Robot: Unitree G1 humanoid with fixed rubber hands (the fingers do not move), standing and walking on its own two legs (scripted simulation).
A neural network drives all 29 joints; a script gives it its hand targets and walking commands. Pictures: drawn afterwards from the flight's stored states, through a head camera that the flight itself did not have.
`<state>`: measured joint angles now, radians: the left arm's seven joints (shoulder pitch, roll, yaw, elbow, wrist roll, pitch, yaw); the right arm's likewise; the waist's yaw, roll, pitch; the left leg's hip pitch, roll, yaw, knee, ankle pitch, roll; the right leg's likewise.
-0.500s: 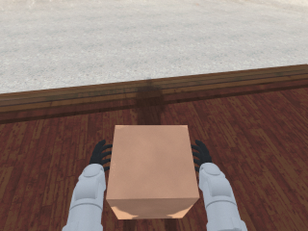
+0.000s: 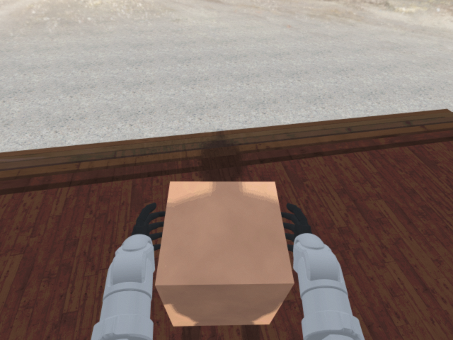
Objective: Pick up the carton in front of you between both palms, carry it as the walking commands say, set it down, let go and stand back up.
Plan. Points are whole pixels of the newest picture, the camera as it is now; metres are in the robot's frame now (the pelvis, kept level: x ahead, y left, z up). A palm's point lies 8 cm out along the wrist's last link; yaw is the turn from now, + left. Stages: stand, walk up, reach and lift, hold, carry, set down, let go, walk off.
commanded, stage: reach and lift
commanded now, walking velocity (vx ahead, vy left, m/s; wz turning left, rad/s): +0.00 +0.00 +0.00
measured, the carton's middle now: (222, 256) +0.31 +0.00 -0.05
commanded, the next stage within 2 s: hold in 0.58 s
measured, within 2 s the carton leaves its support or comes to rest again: neither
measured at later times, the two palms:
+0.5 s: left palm (141, 237) +0.30 +0.15 +0.04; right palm (302, 236) +0.30 -0.15 +0.04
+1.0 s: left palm (137, 237) +0.29 +0.15 +0.06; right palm (305, 235) +0.29 -0.15 +0.05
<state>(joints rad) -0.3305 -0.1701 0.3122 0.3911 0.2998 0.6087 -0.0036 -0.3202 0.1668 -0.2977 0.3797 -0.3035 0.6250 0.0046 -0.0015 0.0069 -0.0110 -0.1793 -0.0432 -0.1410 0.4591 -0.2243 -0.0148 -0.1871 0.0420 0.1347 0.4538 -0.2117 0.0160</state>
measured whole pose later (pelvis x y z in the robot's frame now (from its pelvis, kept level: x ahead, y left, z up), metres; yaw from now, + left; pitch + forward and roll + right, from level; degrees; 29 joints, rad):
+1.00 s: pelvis +0.00 +0.00 +0.01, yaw +0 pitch -7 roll +0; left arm -0.29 -0.16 0.25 0.26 0.29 0.75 -0.01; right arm -0.29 0.16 -0.24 0.26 -0.29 0.77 0.00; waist 0.00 0.00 0.00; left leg -0.06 -0.03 -0.14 0.38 -0.20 -0.01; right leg -0.06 0.04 0.13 0.37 -0.18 0.01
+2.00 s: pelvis +0.43 -0.01 -0.01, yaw +4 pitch +3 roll -1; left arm -0.17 -0.14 0.10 -0.27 0.12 1.20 0.09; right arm -0.16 0.13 -0.13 -0.29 -0.11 1.22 -0.09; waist 0.01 0.01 -0.07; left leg -0.34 0.08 0.05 1.18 -0.38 0.02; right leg -0.39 -0.01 -0.27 0.52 -0.21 -0.11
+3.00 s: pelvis +1.08 +0.02 -0.02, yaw +3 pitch +3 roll +0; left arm -0.69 0.00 0.19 0.18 0.05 1.18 0.13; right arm -0.70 -0.02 -0.20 0.17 -0.05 1.21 -0.12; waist 0.05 0.01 0.06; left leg -0.43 -0.01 0.00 1.26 -0.43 0.05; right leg -0.47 0.01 -0.17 0.62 -0.22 -0.11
